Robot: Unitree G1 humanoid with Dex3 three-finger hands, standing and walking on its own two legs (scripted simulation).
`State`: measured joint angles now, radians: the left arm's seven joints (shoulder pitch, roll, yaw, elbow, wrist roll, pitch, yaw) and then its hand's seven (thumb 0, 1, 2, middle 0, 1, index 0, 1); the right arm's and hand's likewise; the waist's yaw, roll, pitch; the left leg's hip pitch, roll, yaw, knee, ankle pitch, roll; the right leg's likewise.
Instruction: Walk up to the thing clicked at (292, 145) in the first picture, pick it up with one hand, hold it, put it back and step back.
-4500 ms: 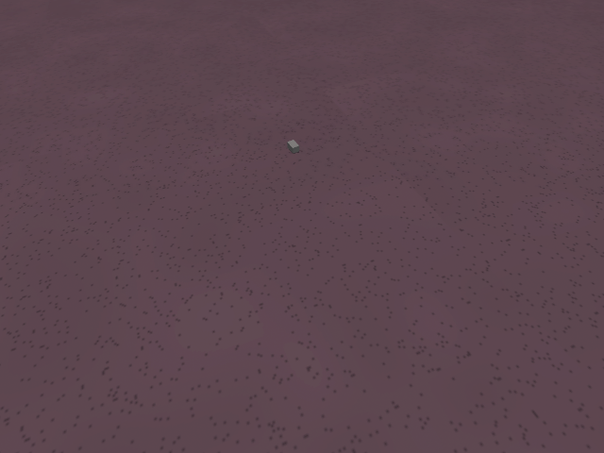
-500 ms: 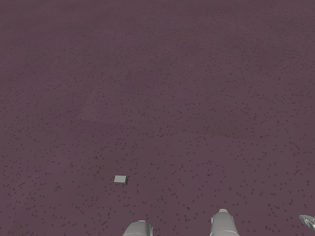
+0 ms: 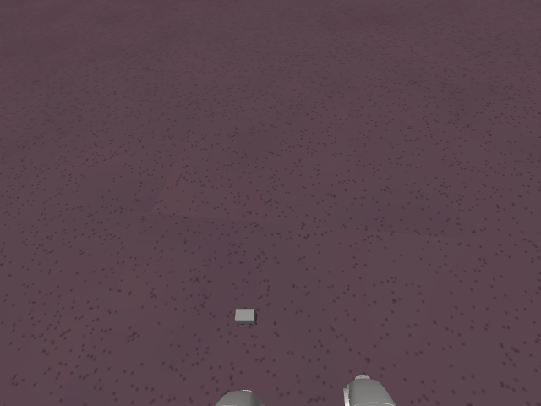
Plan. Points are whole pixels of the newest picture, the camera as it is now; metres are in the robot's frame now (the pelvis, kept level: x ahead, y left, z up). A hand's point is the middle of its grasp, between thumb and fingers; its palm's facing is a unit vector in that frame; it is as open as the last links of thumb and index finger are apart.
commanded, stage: walk up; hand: left
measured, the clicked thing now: (245, 316) +0.49 +0.20 -0.71
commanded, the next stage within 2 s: stand in 1.64 s
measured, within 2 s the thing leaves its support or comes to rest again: neither
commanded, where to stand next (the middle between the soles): +0.10 -0.05 m, yaw -2 degrees
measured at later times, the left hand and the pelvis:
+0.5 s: hand (149, 399) +0.15 +0.25 -0.13, palm faces -0.11 -0.93 -0.34, open 7.4 cm; pelvis +0.02 +0.00 +0.02, yaw -4 degrees
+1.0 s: hand (155, 401) +0.15 +0.23 -0.10, palm faces -0.08 -0.94 -0.33, open 7.4 cm; pelvis +0.02 -0.02 +0.05, yaw -5 degrees
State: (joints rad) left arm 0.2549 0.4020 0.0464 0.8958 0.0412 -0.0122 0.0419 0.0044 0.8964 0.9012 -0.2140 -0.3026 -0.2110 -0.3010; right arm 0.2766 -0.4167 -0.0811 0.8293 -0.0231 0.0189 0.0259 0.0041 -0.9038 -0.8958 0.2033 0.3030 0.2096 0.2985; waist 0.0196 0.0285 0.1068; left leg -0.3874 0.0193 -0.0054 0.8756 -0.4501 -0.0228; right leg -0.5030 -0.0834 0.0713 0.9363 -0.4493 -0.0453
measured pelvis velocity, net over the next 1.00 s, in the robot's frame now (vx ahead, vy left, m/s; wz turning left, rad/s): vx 0.02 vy -0.02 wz -0.08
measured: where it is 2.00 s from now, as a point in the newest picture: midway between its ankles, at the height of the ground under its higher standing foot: outside the picture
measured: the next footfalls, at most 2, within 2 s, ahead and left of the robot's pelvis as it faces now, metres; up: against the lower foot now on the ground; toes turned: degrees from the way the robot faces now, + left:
right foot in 0.34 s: +0.06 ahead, -0.14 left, +0.00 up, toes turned -5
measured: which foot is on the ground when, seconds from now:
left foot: down 0.00-1.00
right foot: up 0.00-0.32, down 0.34-1.00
